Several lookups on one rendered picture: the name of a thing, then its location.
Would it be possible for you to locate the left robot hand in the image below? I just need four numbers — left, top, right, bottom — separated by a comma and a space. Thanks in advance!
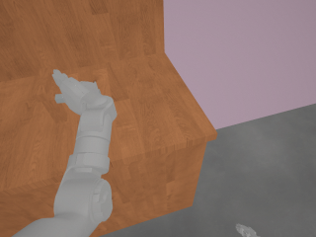
52, 69, 99, 116

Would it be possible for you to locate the robot left forearm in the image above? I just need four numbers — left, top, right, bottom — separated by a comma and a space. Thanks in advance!
53, 91, 118, 214

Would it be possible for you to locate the tap lever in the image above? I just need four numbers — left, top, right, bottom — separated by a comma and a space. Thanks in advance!
54, 89, 101, 104

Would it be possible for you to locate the left robot upper arm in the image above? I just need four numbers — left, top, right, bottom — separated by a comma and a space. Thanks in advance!
12, 178, 113, 237

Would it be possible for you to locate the counter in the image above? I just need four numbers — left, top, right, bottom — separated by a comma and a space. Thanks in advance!
0, 0, 218, 237

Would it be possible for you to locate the right robot hand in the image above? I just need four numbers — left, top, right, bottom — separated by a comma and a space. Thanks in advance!
235, 223, 260, 237

